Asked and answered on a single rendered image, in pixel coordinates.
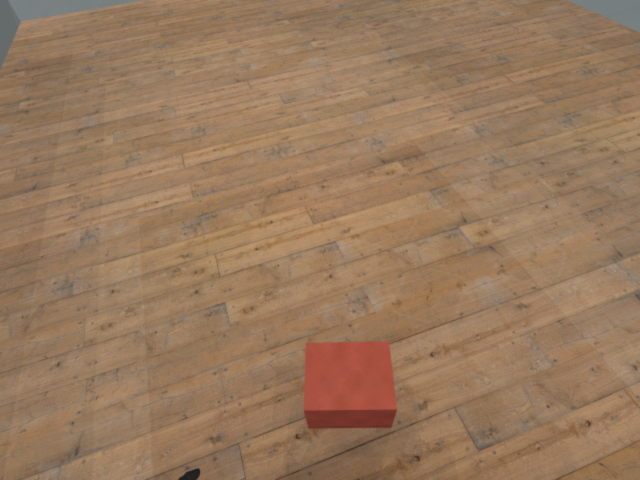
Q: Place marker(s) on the carton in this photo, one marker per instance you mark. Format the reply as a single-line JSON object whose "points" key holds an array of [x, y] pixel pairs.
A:
{"points": [[349, 385]]}

